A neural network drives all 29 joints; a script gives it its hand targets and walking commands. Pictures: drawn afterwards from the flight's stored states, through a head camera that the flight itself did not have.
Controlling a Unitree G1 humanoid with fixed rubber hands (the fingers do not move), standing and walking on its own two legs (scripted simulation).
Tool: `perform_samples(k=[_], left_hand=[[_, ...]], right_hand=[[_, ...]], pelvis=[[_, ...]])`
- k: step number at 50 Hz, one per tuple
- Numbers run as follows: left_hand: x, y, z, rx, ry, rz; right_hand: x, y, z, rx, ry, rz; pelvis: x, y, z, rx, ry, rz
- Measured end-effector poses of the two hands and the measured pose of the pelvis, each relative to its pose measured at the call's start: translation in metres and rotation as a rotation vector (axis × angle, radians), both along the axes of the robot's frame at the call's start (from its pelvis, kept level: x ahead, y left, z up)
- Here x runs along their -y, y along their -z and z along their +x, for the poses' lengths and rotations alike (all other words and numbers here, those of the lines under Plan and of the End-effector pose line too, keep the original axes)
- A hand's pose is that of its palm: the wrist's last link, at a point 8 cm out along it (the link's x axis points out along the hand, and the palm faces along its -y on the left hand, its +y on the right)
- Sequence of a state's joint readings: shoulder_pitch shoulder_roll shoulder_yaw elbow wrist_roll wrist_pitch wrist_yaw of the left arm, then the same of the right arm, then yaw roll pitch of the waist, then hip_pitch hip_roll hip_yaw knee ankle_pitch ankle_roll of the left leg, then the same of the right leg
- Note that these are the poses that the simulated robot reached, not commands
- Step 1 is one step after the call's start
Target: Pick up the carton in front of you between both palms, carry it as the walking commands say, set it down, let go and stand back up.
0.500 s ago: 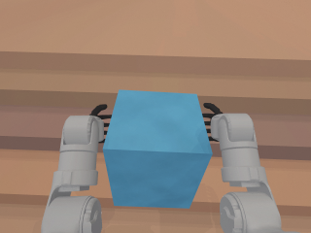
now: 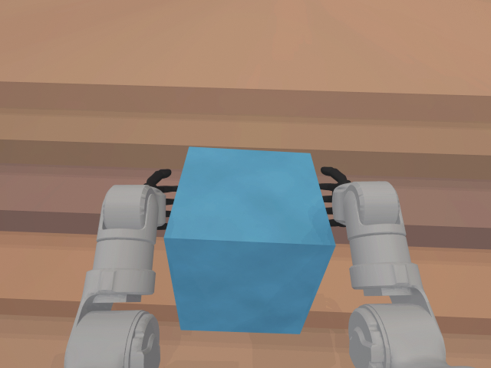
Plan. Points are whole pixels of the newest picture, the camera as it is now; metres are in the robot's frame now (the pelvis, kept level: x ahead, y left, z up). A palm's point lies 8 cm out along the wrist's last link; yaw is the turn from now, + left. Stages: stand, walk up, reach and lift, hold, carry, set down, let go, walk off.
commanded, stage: carry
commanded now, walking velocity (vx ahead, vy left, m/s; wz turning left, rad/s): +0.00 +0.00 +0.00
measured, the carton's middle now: (245, 241) +0.34 +0.00 +0.05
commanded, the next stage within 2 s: none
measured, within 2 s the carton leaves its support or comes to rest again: neither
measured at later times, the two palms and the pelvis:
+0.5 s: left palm (152, 213) +0.34 +0.15 +0.13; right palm (345, 210) +0.34 -0.15 +0.14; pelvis -0.01 +0.00 +0.00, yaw +0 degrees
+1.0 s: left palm (154, 213) +0.34 +0.14 +0.13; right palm (346, 210) +0.34 -0.15 +0.13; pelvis -0.01 -0.01 +0.00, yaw +0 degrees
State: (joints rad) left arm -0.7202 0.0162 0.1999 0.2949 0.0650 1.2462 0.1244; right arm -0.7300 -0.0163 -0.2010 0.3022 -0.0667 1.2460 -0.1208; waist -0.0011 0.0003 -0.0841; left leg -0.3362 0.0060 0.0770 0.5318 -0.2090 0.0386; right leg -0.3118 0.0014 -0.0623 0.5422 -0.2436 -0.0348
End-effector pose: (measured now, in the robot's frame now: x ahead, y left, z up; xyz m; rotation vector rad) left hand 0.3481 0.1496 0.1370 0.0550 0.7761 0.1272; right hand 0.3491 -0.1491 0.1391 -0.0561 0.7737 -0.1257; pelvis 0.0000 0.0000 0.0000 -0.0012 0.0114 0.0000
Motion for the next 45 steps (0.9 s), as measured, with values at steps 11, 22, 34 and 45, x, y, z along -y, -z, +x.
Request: perform_samples(k=[11, 22, 34, 45], left_hand=[[0.002, 0.001, -0.008, 0.003, -0.002, 0.000], [0.003, 0.002, -0.012, 0.003, -0.005, 0.000], [0.004, 0.003, -0.013, 0.002, -0.007, 0.001], [0.005, 0.004, -0.012, 0.002, -0.007, 0.000]], right_hand=[[0.002, 0.002, -0.008, 0.003, 0.000, 0.002], [0.003, 0.003, -0.011, 0.003, -0.003, 0.001], [0.004, 0.004, -0.012, 0.002, -0.005, 0.002], [0.005, 0.005, -0.011, 0.002, -0.005, 0.002]], pelvis=[[0.002, 0.001, -0.008, -0.002, -0.002, -0.002], [0.003, 0.002, -0.012, -0.003, -0.004, -0.003], [0.005, 0.002, -0.014, -0.005, -0.005, -0.003], [0.006, 0.002, -0.014, -0.006, -0.006, -0.002]])
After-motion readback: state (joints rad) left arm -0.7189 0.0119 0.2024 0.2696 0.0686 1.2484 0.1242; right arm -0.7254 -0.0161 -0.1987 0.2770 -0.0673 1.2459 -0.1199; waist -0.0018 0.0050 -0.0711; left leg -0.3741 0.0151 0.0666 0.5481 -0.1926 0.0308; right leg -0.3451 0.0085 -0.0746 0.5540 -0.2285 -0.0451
